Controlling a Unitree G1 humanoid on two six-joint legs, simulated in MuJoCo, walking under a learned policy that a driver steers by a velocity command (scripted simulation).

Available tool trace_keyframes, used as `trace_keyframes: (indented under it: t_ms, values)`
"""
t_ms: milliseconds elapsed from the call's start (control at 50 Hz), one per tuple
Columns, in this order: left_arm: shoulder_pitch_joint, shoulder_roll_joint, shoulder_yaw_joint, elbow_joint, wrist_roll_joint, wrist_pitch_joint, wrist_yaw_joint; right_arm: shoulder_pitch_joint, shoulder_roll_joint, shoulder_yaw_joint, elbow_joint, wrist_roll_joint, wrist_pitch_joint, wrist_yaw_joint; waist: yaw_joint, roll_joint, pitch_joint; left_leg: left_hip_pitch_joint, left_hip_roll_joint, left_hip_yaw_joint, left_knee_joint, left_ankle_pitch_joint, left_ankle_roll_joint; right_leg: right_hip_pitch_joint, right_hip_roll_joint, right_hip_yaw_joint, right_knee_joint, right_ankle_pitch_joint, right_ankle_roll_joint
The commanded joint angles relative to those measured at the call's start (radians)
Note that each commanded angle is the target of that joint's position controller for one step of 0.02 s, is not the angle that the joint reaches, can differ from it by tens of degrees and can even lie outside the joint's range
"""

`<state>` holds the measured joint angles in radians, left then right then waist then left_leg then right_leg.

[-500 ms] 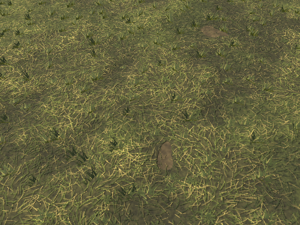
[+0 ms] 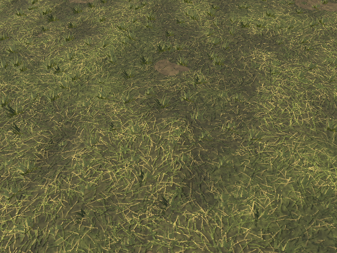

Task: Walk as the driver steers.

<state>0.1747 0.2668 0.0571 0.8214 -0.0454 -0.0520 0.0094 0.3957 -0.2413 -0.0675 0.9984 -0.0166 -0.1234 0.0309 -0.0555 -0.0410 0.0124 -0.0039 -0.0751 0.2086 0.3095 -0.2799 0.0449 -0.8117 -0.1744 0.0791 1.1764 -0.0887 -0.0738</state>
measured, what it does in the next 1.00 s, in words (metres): walks ahead, turning right: right foot, then left foot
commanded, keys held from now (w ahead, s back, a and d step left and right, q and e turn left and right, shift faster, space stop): w+e+shift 0.84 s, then w+q+shift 0.16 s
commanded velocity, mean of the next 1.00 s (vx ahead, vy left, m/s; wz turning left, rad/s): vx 1.00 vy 0.00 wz -0.83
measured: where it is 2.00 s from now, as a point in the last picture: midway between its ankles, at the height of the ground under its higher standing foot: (287, 116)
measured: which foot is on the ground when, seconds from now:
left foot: down 0.00-0.22, up 0.24-0.62, down 0.64-1.00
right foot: up 0.00-0.20, down 0.22-0.66, up 0.68-1.00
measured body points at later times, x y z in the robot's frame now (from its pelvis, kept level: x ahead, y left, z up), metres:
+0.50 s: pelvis +0.45 -0.08 +0.00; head +0.46 -0.10 +0.45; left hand +0.56 +0.16 -0.12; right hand +0.61 -0.39 -0.04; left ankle +0.71 +0.05 -0.66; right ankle +0.38 -0.09 -0.74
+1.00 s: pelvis +0.83 -0.25 -0.01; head +0.83 -0.27 +0.44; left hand +1.16 -0.31 -0.04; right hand +0.57 -0.37 -0.14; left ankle +0.83 -0.06 -0.74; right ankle +0.84 -0.49 -0.66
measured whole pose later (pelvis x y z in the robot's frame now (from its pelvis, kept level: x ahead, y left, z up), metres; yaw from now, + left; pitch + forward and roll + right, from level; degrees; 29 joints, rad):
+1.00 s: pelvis +0.83 -0.25 -0.01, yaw -50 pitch +1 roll +4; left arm 0.02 0.28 0.03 0.56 -0.02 -0.05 -0.04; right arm 0.54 -0.28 -0.07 0.87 0.01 -0.10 0.01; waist -0.12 -0.04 0.02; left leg 0.10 -0.02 0.14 0.27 -0.37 -0.02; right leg -0.83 -0.11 0.07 0.97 -0.06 -0.06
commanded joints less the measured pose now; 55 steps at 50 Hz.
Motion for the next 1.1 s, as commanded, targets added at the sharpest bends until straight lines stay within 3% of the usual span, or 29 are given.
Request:
trace_keyframes:
  t_ms: [20, 80, 140, 180, 200, 220, 240, 260, 280, 300, 340, 400, 460, 500, 560, 600, 640, 660, 680, 700, 720, 740, 760, 820, 920, 980, 1020, 1060, 1100]
  values:
    - [-0.004, 0.015, -0.003, -0.057, 0.016, -0.003, -0.013, -0.145, -0.086, -0.002, -0.109, -0.007, -0.032, -0.025, 0.061, 0.047, 0.153, -0.272, 0.229, -0.020, -0.238, 0.247, 0.066, 0.074, -0.001, -0.039, -0.139, 0.222, 0.010]
    - [-0.123, 0.010, -0.010, -0.109, 0.013, -0.024, -0.050, -0.067, -0.137, -0.007, -0.109, 0.000, -0.020, -0.048, 0.018, 0.000, 0.168, -0.085, 0.259, 0.041, -0.213, 0.404, 0.023, 0.035, 0.035, -0.116, -0.343, 0.322, -0.021]
    - [-0.142, 0.058, 0.010, -0.155, 0.001, -0.037, -0.089, -0.053, -0.215, -0.021, -0.133, -0.004, 0.013, -0.071, 0.054, 0.068, 0.092, 0.094, 0.286, 0.084, -0.053, 1.036, -0.022, 0.166, 0.154, -0.262, -0.454, 0.246, -0.061]
    - [0.086, 0.142, 0.051, -0.130, -0.016, -0.014, -0.089, -0.111, -0.279, -0.039, -0.166, -0.001, 0.049, -0.083, 0.203, 0.183, -0.041, 0.115, 0.327, 0.077, 0.252, 1.446, -0.006, 0.424, 0.228, -0.287, -0.388, 0.056, -0.100]
    - [0.324, 0.233, 0.093, -0.077, -0.010, 0.008, -0.076, -0.181, -0.284, -0.042, -0.197, 0.008, 0.052, -0.072, 0.323, 0.192, -0.148, 0.004, 0.326, 0.042, 0.521, 1.421, 0.017, 0.717, 0.237, -0.233, -0.384, -0.010, -0.139]
    - [0.483, 0.267, 0.115, -0.028, -0.017, 0.030, -0.048, -0.240, -0.236, -0.033, -0.206, 0.027, 0.038, -0.051, 0.395, 0.085, -0.154, -0.197, 0.207, 0.048, 0.931, 0.914, -0.014, 0.946, 0.211, -0.128, -0.492, -0.008, -0.173]
    - [0.402, 0.285, 0.100, -0.026, 0.017, 0.030, -0.051, -0.157, 0.012, 0.031, -0.268, 0.009, -0.014, -0.022, 0.185, -0.366, -0.092, -0.640, -0.005, -0.093, 1.344, -0.285, -0.049, 1.107, 0.107, 0.248, -0.528, -0.035, -0.291]
    - [0.345, 0.198, 0.067, -0.079, 0.058, -0.004, -0.058, -0.119, 0.001, 0.051, -0.348, 0.054, -0.067, -0.005, 0.126, -0.334, -0.305, -0.855, -0.030, -0.336, 1.432, -0.289, 0.005, 1.234, -0.063, 0.781, -0.814, -0.511, -0.437]
    - [0.358, 0.130, 0.059, -0.090, 0.055, -0.027, -0.061, -0.261, -0.108, 0.031, -0.367, 0.068, -0.090, -0.003, 0.182, -0.120, -0.214, -0.873, 0.029, -0.370, 1.336, -0.182, 0.058, 1.150, -0.061, 0.814, -0.944, -0.580, -0.351]
    - [0.312, 0.114, 0.051, -0.088, 0.050, -0.045, -0.070, -0.308, -0.112, 0.024, -0.384, 0.067, -0.090, -0.011, 0.122, 0.091, -0.103, -0.850, 0.063, -0.356, 1.220, -0.103, 0.070, 0.982, -0.041, 0.756, -0.965, -0.555, -0.298]
    - [0.157, 0.129, 0.050, -0.134, 0.043, -0.063, -0.064, -0.237, -0.101, 0.022, -0.365, 0.024, -0.063, -0.021, 0.011, 0.171, -0.028, -0.706, 0.125, -0.384, 1.073, -0.040, 0.020, 0.681, 0.028, 0.627, -0.942, -0.416, -0.293]
    - [0.125, 0.109, 0.040, -0.154, 0.023, -0.059, -0.029, -0.261, -0.127, 0.009, -0.382, 0.008, -0.022, -0.037, -0.007, 0.139, 0.043, -0.616, 0.166, -0.344, 0.834, -0.018, -0.059, 0.487, 0.124, 0.412, -0.965, -0.206, -0.272]
    - [0.164, 0.104, 0.040, -0.146, 0.012, -0.044, 0.006, -0.464, -0.058, 0.028, -0.469, -0.011, -0.018, -0.044, 0.078, 0.061, 0.088, -0.516, 0.119, -0.271, 0.482, 0.257, -0.103, 0.367, 0.218, 0.267, -0.936, -0.054, -0.222]
    - [0.192, 0.122, 0.049, -0.137, 0.010, -0.031, 0.007, -0.523, -0.043, 0.026, -0.501, 0.007, -0.019, -0.039, 0.130, 0.004, 0.062, -0.407, 0.064, -0.236, 0.311, 0.382, -0.113, 0.339, 0.233, 0.261, -0.914, -0.083, -0.176]
    - [0.229, 0.109, 0.054, -0.116, -0.006, -0.026, 0.008, -0.536, -0.106, -0.007, -0.527, 0.050, -0.029, -0.033, 0.147, -0.060, 0.025, -0.364, 0.045, -0.298, 0.184, 0.375, -0.118, 0.484, 0.200, 0.361, -0.830, -0.151, -0.147]
    - [0.219, 0.107, 0.061, -0.113, -0.005, -0.019, 0.014, -0.500, -0.154, -0.031, -0.527, 0.064, -0.042, -0.031, 0.111, -0.087, 0.004, -0.350, 0.051, -0.309, 0.145, 0.296, -0.093, 0.618, 0.166, 0.402, -0.728, -0.013, -0.124]
    - [0.137, 0.100, 0.051, -0.152, 0.031, -0.013, -0.001, -0.157, -0.218, -0.071, -0.466, 0.065, -0.048, -0.037, -0.085, -0.105, -0.221, 0.036, 0.112, -0.312, 0.228, 0.211, -0.027, 0.592, 0.200, 0.330, -0.354, 0.255, -0.060]
    - [0.141, -0.009, 0.011, -0.190, 0.069, -0.016, -0.014, 0.082, -0.270, -0.073, -0.431, 0.054, -0.032, -0.048, -0.142, 0.055, -0.405, 0.389, 0.290, -0.529, 0.288, -0.035, 0.007, 0.372, 0.248, 0.240, 0.015, -0.131, -0.040]
    - [0.329, -0.045, -0.013, -0.243, -0.031, -0.027, -0.016, 0.063, -0.327, -0.078, -0.405, 0.006, -0.039, -0.019, 0.009, 0.635, -0.517, 0.573, 0.543, -1.230, 0.001, -0.512, 0.197, 0.029, 0.293, 0.172, 0.289, -0.476, -0.008]
    - [0.267, 0.059, -0.005, -0.198, -0.050, -0.011, 0.001, -0.028, -0.189, -0.057, -0.450, 0.005, -0.025, -0.020, -0.038, 0.437, -0.344, 0.469, 0.493, -1.184, -0.048, -0.714, 0.162, -0.080, 0.183, 0.129, 0.363, -0.362, 0.003]
    - [0.132, 0.121, 0.007, -0.218, -0.013, -0.004, -0.002, -0.049, -0.133, -0.043, -0.441, 0.017, -0.008, -0.031, -0.071, 0.264, -0.200, 0.334, 0.445, -0.971, -0.031, -0.542, 0.120, -0.103, 0.166, 0.076, 0.365, -0.297, 0.008]
    - [0.058, 0.116, 0.010, -0.234, 0.016, 0.000, -0.005, -0.053, -0.145, -0.042, -0.416, 0.007, 0.002, -0.033, -0.061, 0.062, -0.116, 0.189, 0.403, -0.808, -0.026, -0.308, 0.099, -0.053, 0.129, 0.053, 0.328, -0.268, 0.010]
    - [0.007, 0.103, 0.013, -0.260, 0.032, -0.003, -0.011, -0.075, -0.147, -0.042, -0.392, -0.001, 0.003, -0.033, -0.035, 0.031, -0.046, 0.070, 0.372, -0.695, -0.030, -0.147, 0.099, -0.022, 0.090, 0.054, 0.260, -0.232, 0.006]
    - [0.018, 0.057, 0.008, -0.283, -0.008, 0.025, -0.027, -0.108, -0.091, -0.023, -0.331, 0.017, -0.005, -0.024, 0.029, 0.110, 0.015, -0.066, 0.334, -0.480, -0.078, 0.000, 0.084, 0.002, 0.015, 0.045, 0.205, -0.242, -0.002]
    - [-0.065, 0.026, -0.017, -0.307, 0.010, 0.009, -0.031, -0.050, -0.137, -0.020, -0.256, 0.008, -0.011, -0.015, 0.056, 0.050, 0.117, -0.153, 0.316, -0.334, -0.172, 0.143, 0.140, -0.054, 0.063, 0.081, -0.013, -0.047, 0.017]
    - [-0.221, 0.041, -0.025, -0.341, 0.035, -0.024, -0.057, 0.016, -0.166, -0.016, -0.220, 0.042, -0.002, -0.020, 0.022, 0.014, 0.159, -0.140, 0.295, -0.276, -0.243, 0.225, 0.137, 0.032, 0.061, -0.062, -0.300, 0.115, 0.012]
    - [-0.302, 0.032, -0.029, -0.366, 0.026, -0.047, -0.076, 0.074, -0.196, -0.015, -0.196, 0.051, 0.005, -0.022, -0.007, 0.032, 0.169, -0.090, 0.316, -0.268, -0.253, 0.315, 0.138, 0.122, 0.093, -0.088, -0.435, 0.134, 0.017]
    - [-0.295, 0.065, -0.012, -0.374, 0.018, -0.063, -0.084, 0.080, -0.232, -0.013, -0.186, 0.047, 0.018, -0.027, 0.022, 0.098, 0.127, 0.003, 0.331, -0.246, -0.170, 0.618, 0.120, 0.234, 0.149, -0.111, -0.537, 0.059, 0.008]
    - [-0.080, 0.161, 0.038, -0.339, 0.012, -0.060, -0.065, 0.092, -0.268, -0.012, -0.159, 0.032, 0.032, -0.033, 0.168, 0.222, -0.049, 0.022, 0.324, -0.225, 0.116, 1.009, 0.089, 0.566, 0.219, -0.132, -0.583, -0.024, -0.030]
Velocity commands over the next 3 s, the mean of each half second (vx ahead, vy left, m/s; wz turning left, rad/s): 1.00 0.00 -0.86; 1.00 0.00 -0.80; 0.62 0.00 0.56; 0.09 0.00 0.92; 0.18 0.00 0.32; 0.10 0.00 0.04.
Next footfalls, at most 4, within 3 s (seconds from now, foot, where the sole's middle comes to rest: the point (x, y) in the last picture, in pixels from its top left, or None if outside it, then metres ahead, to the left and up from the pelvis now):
0.22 right None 0.42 -0.11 -0.77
0.64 left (188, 183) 0.86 -0.08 -0.77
1.12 right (294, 162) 0.93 -0.60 -0.77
1.54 left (268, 113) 1.28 -0.56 -0.77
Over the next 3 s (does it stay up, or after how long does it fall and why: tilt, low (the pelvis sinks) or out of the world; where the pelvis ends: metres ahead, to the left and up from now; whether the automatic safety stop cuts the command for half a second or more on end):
stays up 1.32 -0.65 0.00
